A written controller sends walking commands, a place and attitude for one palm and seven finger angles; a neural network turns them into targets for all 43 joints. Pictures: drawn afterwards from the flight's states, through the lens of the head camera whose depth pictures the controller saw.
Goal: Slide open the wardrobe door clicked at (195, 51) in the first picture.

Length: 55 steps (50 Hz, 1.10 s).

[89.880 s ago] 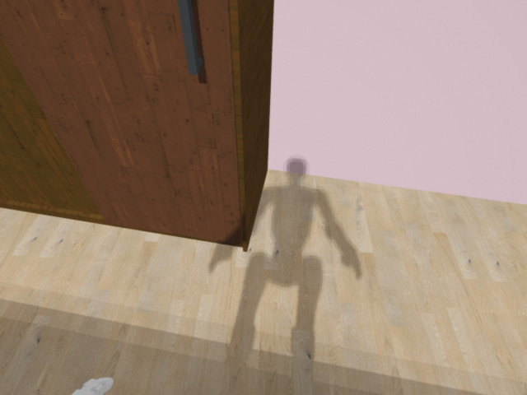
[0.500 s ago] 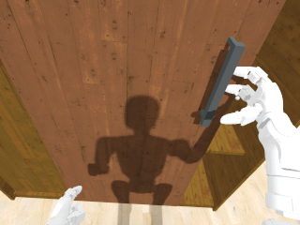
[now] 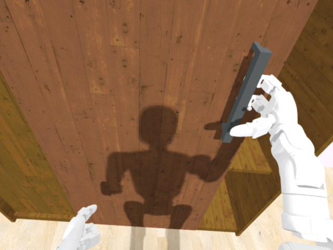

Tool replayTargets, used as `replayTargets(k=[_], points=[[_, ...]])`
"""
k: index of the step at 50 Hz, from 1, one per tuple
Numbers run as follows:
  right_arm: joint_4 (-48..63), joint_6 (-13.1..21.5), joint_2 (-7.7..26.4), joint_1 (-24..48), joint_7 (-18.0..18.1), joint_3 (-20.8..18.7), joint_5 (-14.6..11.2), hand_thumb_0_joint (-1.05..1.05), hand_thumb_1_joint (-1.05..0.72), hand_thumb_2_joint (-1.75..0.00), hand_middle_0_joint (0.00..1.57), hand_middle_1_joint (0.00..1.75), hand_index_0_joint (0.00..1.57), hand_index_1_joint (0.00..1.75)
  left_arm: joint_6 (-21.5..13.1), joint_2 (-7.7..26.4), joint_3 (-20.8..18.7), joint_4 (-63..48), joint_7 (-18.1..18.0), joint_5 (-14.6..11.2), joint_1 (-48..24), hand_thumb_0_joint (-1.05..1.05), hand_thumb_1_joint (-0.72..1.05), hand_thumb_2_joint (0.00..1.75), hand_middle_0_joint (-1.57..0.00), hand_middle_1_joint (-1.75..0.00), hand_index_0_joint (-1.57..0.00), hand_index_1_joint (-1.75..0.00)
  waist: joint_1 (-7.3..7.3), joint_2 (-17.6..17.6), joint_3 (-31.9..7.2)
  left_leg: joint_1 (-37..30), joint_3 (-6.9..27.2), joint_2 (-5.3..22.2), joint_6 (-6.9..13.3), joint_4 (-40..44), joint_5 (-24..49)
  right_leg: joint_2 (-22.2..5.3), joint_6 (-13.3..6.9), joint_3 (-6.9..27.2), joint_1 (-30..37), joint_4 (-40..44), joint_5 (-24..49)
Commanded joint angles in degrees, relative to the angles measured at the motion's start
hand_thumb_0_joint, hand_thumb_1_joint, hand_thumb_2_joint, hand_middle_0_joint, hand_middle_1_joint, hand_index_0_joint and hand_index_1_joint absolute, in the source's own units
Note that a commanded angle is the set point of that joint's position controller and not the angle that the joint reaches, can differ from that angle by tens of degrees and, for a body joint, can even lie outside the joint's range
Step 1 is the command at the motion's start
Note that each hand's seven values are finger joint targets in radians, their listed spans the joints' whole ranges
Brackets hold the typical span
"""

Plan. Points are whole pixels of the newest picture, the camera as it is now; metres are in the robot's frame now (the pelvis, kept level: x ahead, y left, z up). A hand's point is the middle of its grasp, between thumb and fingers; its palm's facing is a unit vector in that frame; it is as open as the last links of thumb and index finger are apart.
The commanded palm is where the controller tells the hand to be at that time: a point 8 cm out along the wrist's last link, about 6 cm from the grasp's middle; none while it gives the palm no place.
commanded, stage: slide the fingers in behind the handle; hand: right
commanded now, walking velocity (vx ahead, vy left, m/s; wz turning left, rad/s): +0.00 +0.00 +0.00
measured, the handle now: (239, 97) +0.41 -0.13 +0.21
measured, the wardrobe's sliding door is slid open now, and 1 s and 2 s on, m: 0.24 0.24 0.24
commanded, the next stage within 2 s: grip the handle and tug to test in 1.06 s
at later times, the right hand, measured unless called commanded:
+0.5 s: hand (245, 106) +0.35 -0.13 +0.23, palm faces +0.01 +1.00 -0.02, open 14.0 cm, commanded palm +0.33 -0.18 +0.22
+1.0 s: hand (239, 105) +0.36 -0.12 +0.23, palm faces +0.02 +1.00 -0.03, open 14.0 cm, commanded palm +0.34 -0.18 +0.22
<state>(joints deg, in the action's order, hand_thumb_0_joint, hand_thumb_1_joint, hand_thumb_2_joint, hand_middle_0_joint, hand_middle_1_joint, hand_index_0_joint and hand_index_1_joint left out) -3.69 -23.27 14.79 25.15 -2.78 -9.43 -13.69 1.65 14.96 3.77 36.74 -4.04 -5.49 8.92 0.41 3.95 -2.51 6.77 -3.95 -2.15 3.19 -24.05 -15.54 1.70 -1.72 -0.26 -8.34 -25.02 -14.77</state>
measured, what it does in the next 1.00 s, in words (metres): stands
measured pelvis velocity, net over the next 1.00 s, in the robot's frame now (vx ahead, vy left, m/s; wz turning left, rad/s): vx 0.00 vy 0.01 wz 0.01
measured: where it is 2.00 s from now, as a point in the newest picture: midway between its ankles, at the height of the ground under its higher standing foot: outside the picture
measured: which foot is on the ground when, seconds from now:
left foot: down 0.00-1.00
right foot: down 0.00-1.00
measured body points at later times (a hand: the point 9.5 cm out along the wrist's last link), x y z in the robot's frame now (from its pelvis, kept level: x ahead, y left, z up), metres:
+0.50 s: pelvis +0.00 +0.00 +0.00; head -0.03 +0.03 +0.45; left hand +0.19 +0.22 -0.09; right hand +0.35 -0.18 +0.23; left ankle -0.03 +0.08 -0.74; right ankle -0.01 -0.10 -0.74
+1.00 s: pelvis +0.00 +0.01 +0.00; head -0.03 +0.04 +0.45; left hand +0.17 +0.24 -0.09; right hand +0.36 -0.17 +0.23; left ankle -0.03 +0.08 -0.74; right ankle -0.01 -0.10 -0.74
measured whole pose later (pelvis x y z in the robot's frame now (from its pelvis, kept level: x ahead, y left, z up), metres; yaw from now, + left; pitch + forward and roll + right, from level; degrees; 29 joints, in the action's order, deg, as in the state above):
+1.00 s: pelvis +0.00 +0.01 +0.00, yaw +0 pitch -2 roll +0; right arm -2.8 -25.8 13.4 26.3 1.1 -8.2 -13.1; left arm 4.3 14.7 4.0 36.8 -3.6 -5.0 8.5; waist -0.2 3.5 -2.5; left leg 6.4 -3.8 -2.9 3.9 -23.8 -15.2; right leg 1.0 -1.0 -0.4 -7.8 -24.7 -14.5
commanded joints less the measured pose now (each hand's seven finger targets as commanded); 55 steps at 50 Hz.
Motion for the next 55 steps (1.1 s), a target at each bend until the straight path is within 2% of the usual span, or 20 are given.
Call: replayTargets(k=[1,2,3,4,9,11,14,20,25,30,31,34,36,37,38,42,46,49,52,55], points=[[14.2,3.8,11.9,22.6,1.4,-5.8,-0.5,0.0,0.5,-0.3,0.3,1.2,0.3,1.2,-2.8,6.0,-2.1,-9.9,0.0,0.6,-10.3,0.0,0.9,0.9,-0.2,-0.3,-0.2,-0.3,0.51,-5.1,-14.2,-2.9,3.5,2.5,-1.6,2.5,21.1,-1.6,-1.1,2.2,6.0,1.5,17.8],[15.2,3.9,10.7,23.9,1.4,-5.0,-0.6,0.0,0.5,-0.3,0.3,1.2,0.3,1.2,-2.9,5.8,-2.0,-10.0,0.0,0.6,-10.5,0.0,0.9,0.9,-0.2,-0.3,-0.2,-0.3,0.13,-6.5,-14.1,-3.0,3.4,2.5,-1.7,2.5,21.9,-1.5,-1.2,2.2,6.0,1.5,18.2],[14.6,3.6,11.8,22.3,1.4,-6.1,-0.5,0.0,0.5,-0.3,0.3,1.2,0.3,1.2,-2.7,5.8,-2.2,-9.9,0.0,0.6,-10.5,0.0,0.9,0.9,-0.2,-0.3,-0.2,-0.3,0.23,-6.1,-13.9,-3.0,3.5,2.5,-1.8,2.6,21.9,-1.6,-1.2,2.0,6.0,1.5,18.2],[15.7,3.5,9.2,22.5,1.0,-3.3,-0.3,0.0,0.5,-0.3,0.3,1.2,0.3,1.2,-2.6,5.6,-2.0,-10.2,0.1,0.5,-10.8,0.0,0.9,0.9,-0.2,-0.3,-0.2,-0.3,-0.08,-4.4,-13.3,-2.3,3.4,2.5,-1.7,2.4,22.0,-1.5,-1.1,1.9,6.2,1.4,18.4],[14.0,1.4,8.2,22.5,0.8,-2.5,-0.5,0.0,0.5,-0.3,0.3,1.2,0.3,1.2,-2.0,5.7,-2.0,-9.8,0.1,0.3,-10.9,0.0,0.9,0.9,-0.2,-0.3,-0.2,-0.3,-0.61,-3.9,-11.3,0.0,3.3,2.3,-1.7,3.1,19.4,-1.5,-1.0,2.2,6.1,1.2,16.3],[15.8,1.4,7.8,23.7,1.0,-1.7,-0.3,0.0,0.5,-0.3,0.3,1.2,0.3,1.2,-2.0,5.8,-2.0,-9.9,0.1,0.3,-11.2,0.0,0.9,0.9,-0.2,-0.3,-0.2,-0.3,-0.68,-1.6,-11.7,0.2,3.3,2.4,-1.4,3.0,18.9,-1.6,-0.9,2.4,7.1,1.1,16.6],[18.2,1.7,7.4,23.0,1.7,-1.9,-0.4,0.0,0.5,-0.3,0.3,1.2,0.3,1.2,-2.2,5.4,-1.9,-10.5,0.1,0.5,-11.5,0.0,0.9,0.9,-0.2,-0.3,-0.2,-0.3,-0.29,-3.7,-14.7,-1.6,3.0,2.3,-1.4,2.3,20.9,-1.5,-0.8,2.5,7.6,1.0,18.6],[17.8,1.9,7.8,22.1,3.1,-3.0,-0.3,0.0,0.5,-0.3,0.3,1.2,0.3,1.2,-2.0,5.3,-2.0,-10.1,0.3,0.8,-11.7,0.0,0.9,0.9,-0.2,-0.3,-0.2,-0.3,0.01,-6.4,-14.6,-2.7,3.1,2.4,-1.6,2.0,22.1,-1.5,-0.8,2.2,6.5,0.9,18.7],[13.8,-0.5,6.4,22.5,3.6,-1.6,0.2,0.0,0.5,-0.3,0.3,1.2,0.3,1.2,-0.8,5.4,-1.7,-9.6,0.4,0.5,-11.8,0.0,0.9,0.9,-0.2,-0.3,-0.2,-0.3,-0.48,-5.4,-9.6,0.2,3.4,2.4,-1.7,3.4,17.1,-1.4,-0.9,2.1,4.4,1.4,14.3],[16.6,0.3,3.7,27.3,3.9,1.5,0.4,0.0,0.5,-0.3,0.3,1.2,0.3,1.2,-1.3,5.0,-1.8,-10.0,0.4,0.6,-11.9,0.0,0.9,0.9,-0.2,-0.3,-0.2,-0.3,-1.16,-3.2,-11.9,0.9,3.4,2.2,-1.5,3.2,15.7,-1.5,-0.9,2.6,6.6,1.2,14.2],[16.5,1.1,6.0,26.8,4.3,-0.5,0.3,0.0,0.5,-0.3,0.3,1.2,0.3,1.2,-1.4,5.4,-1.9,-9.8,0.2,0.7,-11.7,0.0,0.9,0.9,-0.2,-0.3,-0.2,-0.3,-0.77,-3.7,-12.8,0.0,3.5,2.3,-1.4,3.1,16.3,-1.6,-0.9,2.9,6.9,1.2,14.7],[17.1,2.5,6.5,27.6,4.4,-1.4,0.3,0.0,0.5,-0.3,0.3,1.2,0.3,1.2,-1.8,5.0,-1.9,-9.9,0.1,1.1,-11.4,0.0,0.9,0.9,-0.2,-0.3,-0.2,-0.3,-0.34,-4.8,-15.8,-2.3,3.6,2.4,-1.5,2.3,19.2,-1.4,-1.0,2.5,7.2,1.1,16.8],[15.3,2.9,8.0,25.5,4.7,-3.0,0.5,0.0,0.5,-0.3,0.3,1.2,0.3,1.2,-1.5,5.2,-1.9,-9.5,0.2,1.0,-11.0,0.0,0.9,0.9,-0.2,-0.3,-0.2,-0.3,0.15,-4.9,-15.6,-3.2,3.5,2.4,-1.4,2.2,20.2,-1.5,-0.8,2.4,6.7,1.3,17.7],[15.4,2.8,6.4,25.2,4.7,-1.8,0.5,0.0,0.5,-0.3,0.3,1.2,0.3,1.2,-1.4,4.9,-1.8,-9.7,0.3,1.1,-11.2,0.0,0.9,0.9,-0.2,-0.3,-0.2,-0.3,0.03,-5.9,-15.3,-3.4,3.6,2.5,-1.6,2.4,20.8,-1.4,-1.0,2.1,6.3,1.5,17.8],[14.1,2.4,8.4,24.5,5.0,-3.9,0.5,0.0,0.5,-0.3,0.3,1.2,0.3,1.2,-1.3,5.1,-1.9,-9.6,0.3,1.1,-11.0,0.0,0.9,0.9,-0.2,-0.3,-0.2,-0.3,0.33,-6.4,-15.1,-3.7,3.8,2.5,-1.8,2.6,20.7,-1.4,-1.0,1.9,5.7,1.4,16.9],[11.8,0.7,5.6,24.0,4.5,-1.3,0.4,0.0,0.5,-0.3,0.3,1.2,0.3,1.2,-0.6,5.3,-1.8,-9.6,0.4,0.6,-11.3,0.0,0.9,0.9,-0.2,-0.3,-0.2,-0.3,-0.34,-6.5,-10.2,-1.1,3.8,2.3,-2.0,3.9,17.4,-1.4,-1.2,1.7,4.0,1.9,13.8],[12.7,1.2,9.9,24.0,4.3,-4.5,0.7,0.0,0.5,-0.3,0.3,1.2,0.3,1.2,-0.7,5.6,-1.9,-9.8,0.3,0.8,-11.0,0.0,0.9,0.9,-0.2,-0.3,-0.2,-0.3,0.37,-5.2,-12.1,-3.1,4.3,2.7,-1.9,3.5,19.2,-1.2,-1.3,1.7,4.0,1.7,14.9],[11.9,1.2,7.3,26.1,3.7,-2.0,0.5,0.0,0.5,-0.3,0.3,1.2,0.3,1.2,-0.7,5.3,-1.9,-9.8,0.2,0.6,-10.9,0.0,0.9,0.9,-0.2,-0.3,-0.2,-0.3,-0.61,-5.4,-11.4,-1.8,4.5,2.6,-2.3,4.0,18.0,-1.0,-1.4,1.4,3.9,1.4,13.3],[10.7,1.5,9.4,26.8,3.4,-3.7,0.0,0.0,0.5,-0.3,0.3,1.2,0.3,1.2,-0.9,5.7,-2.0,-9.4,0.1,0.6,-10.5,0.0,0.9,0.9,-0.2,-0.3,-0.2,-0.3,-0.48,-6.4,-11.9,-2.4,4.9,2.8,-2.5,4.2,17.5,-1.0,-1.6,1.7,3.4,1.6,12.5],[9.7,1.5,8.9,27.2,2.9,-3.4,0.0,0.0,0.5,-0.3,0.3,1.2,0.3,1.2,-1.1,5.7,-2.1,-9.5,-0.1,0.5,-10.4,0.0,0.9,0.9,-0.2,-0.3,-0.2,-0.3,-0.7,-7.1,-12.0,-2.2,5.1,2.8,-2.8,4.4,17.1,-0.8,-1.7,1.5,3.0,1.3,11.6]])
